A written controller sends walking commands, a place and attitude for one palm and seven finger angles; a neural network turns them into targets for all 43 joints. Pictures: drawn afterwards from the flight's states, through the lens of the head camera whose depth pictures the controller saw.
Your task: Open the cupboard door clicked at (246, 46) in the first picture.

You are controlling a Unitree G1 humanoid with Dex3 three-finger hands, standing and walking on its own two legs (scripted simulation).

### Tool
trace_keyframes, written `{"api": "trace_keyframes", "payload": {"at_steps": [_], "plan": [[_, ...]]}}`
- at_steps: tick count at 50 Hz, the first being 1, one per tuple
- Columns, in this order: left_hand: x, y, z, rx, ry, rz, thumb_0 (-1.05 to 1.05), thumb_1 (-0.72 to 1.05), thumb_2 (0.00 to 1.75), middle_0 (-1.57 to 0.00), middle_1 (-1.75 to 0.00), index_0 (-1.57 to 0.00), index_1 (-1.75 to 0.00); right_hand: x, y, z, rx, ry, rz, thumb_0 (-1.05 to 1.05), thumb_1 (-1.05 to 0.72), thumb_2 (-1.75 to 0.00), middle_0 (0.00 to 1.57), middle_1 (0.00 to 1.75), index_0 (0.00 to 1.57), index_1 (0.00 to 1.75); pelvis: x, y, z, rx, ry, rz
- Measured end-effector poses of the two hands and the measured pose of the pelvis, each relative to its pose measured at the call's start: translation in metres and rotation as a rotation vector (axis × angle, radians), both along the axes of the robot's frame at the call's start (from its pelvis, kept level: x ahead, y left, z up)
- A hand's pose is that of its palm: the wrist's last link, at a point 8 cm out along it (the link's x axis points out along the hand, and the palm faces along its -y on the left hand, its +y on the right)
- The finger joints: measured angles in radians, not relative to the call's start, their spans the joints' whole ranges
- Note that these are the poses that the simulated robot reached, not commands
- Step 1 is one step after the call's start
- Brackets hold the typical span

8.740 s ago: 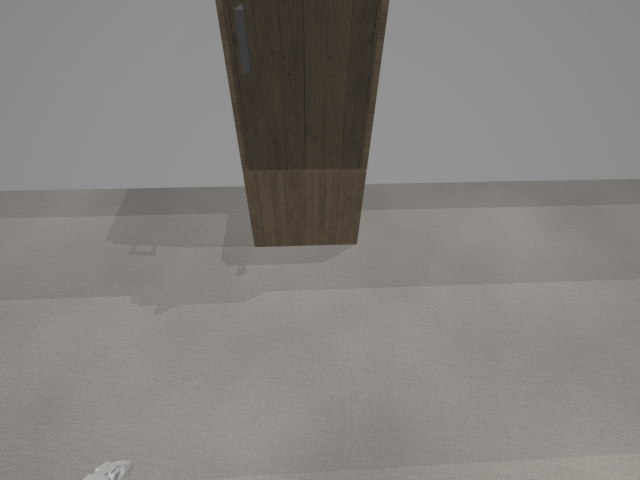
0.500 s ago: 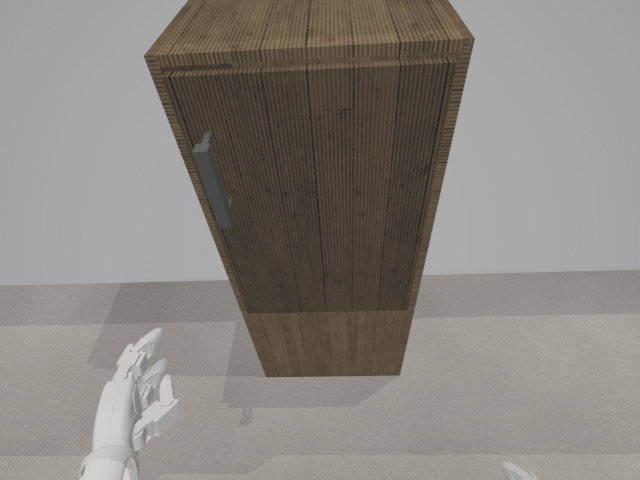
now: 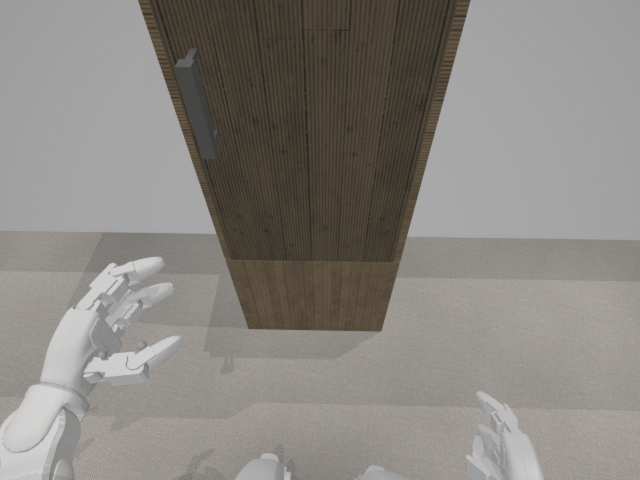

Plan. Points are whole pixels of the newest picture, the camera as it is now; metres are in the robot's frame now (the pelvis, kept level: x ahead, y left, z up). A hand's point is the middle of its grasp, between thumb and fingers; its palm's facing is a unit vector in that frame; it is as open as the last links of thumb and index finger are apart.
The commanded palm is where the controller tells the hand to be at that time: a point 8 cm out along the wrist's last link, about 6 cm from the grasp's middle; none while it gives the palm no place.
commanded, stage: raise the hand with hooked fingers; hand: left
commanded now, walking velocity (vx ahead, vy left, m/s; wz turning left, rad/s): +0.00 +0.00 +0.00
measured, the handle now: (201, 106) +0.60 +0.21 +0.15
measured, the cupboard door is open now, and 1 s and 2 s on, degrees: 0 0 0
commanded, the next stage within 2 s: move the hooked fingers beside the handle in 1.40 s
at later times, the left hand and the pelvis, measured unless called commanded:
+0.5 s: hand (60, 268) +0.31 +0.31 +0.12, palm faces +0.02 -1.00 -0.05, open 13.2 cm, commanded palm +0.28 +0.36 +0.13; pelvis +0.04 +0.08 +0.03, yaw -2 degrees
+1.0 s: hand (17, 217) +0.34 +0.34 +0.17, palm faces +0.03 -1.00 -0.04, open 14.0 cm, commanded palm +0.30 +0.39 +0.17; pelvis +0.04 +0.07 +0.05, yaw -1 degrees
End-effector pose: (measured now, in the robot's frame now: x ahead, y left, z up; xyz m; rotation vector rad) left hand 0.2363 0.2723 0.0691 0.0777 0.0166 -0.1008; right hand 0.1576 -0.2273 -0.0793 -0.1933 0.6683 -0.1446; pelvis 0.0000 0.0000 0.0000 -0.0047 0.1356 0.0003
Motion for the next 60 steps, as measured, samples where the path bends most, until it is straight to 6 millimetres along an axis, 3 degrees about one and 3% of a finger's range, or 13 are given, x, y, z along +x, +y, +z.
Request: {"api": "trace_keyframes", "payload": {"at_steps": [4,11,18,25,28,33,37,42,47,60], "plan": [[0.023,0.019,-0.002,-0.052,0.107,0.082,0.01,0.19,0.59,-0.25,-0.76,-0.25,-0.76,-0.024,0.007,-0.002,0.025,0.055,-0.052,0.01,-0.91,-0.89,0.2,0.31,0.21,0.3,0.005,0.011,0.008,0.008,0.007,-0.024],[0.02,0.049,0.027,-0.014,-0.02,0.167,0.01,0.03,0.52,-0.26,-0.86,-0.26,-0.86,-0.036,0.011,0.009,-0.022,0.104,-0.071,0.01,-0.91,-0.89,0.2,0.31,0.21,0.3,0.022,0.037,0.019,0.001,0.014,-0.049],[0.036,0.066,0.014,-0.057,0.036,0.105,0.0,-0.14,0.45,-0.27,-0.97,-0.27,-0.97,-0.006,0.025,0.03,-0.097,0.048,-0.047,0.01,-0.91,-0.89,0.2,0.3,0.21,0.3,0.029,0.06,0.024,-0.021,0.003,-0.036],[0.053,0.087,0.055,-0.032,-0.089,0.118,0.0,-0.3,0.38,-0.28,-1.07,-0.28,-1.07,0.036,0.06,0.056,-0.083,-0.08,0.017,0.01,-0.91,-0.89,0.2,0.3,0.2,0.3,0.039,0.077,0.031,-0.032,-0.027,-0.033],[0.06,0.099,0.063,-0.035,-0.081,0.128,0.0,-0.37,0.35,-0.29,-1.11,-0.29,-1.12,0.048,0.076,0.06,-0.059,-0.097,0.045,0.01,-0.91,-0.89,0.2,0.3,0.21,0.3,0.039,0.082,0.033,-0.035,-0.038,-0.028],[0.066,0.115,0.064,-0.04,0.013,0.142,0.0,-0.44,0.32,-0.29,-1.16,-0.29,-1.16,0.055,0.095,0.06,-0.026,-0.089,0.072,0.01,-0.91,-0.89,0.2,0.3,0.21,0.3,0.039,0.087,0.038,-0.036,-0.05,-0.024],[0.065,0.122,0.077,-0.022,-0.007,0.15,-0.01,-0.47,0.31,-0.3,-1.18,-0.3,-1.18,0.051,0.1,0.059,-0.018,-0.068,0.088,0.01,-0.91,-0.89,0.2,0.31,0.21,0.3,0.039,0.087,0.041,-0.037,-0.064,-0.022],[0.072,0.13,0.097,-0.03,-0.066,0.16,-0.01,-0.49,0.3,-0.3,-1.19,-0.3,-1.2,0.039,0.095,0.055,-0.023,-0.02,0.082,0.01,-0.9,-0.89,0.2,0.31,0.21,0.3,0.038,0.083,0.044,-0.034,-0.081,-0.017],[0.082,0.132,0.101,-0.039,-0.013,0.154,-0.01,-0.5,0.3,-0.3,-1.2,-0.3,-1.2,0.026,0.077,0.054,-0.037,0.012,0.044,0.01,-0.9,-0.89,0.2,0.31,0.21,0.3,0.035,0.076,0.047,-0.03,-0.087,-0.016],[0.078,0.095,0.092,-0.057,0.003,0.147,-0.01,-0.5,0.3,-0.3,-1.2,-0.3,-1.2,0.016,0.031,0.056,-0.054,0.003,-0.005,0.01,-0.91,-0.89,0.2,0.3,0.21,0.3,0.035,0.05,0.048,-0.014,-0.09,-0.032]]}}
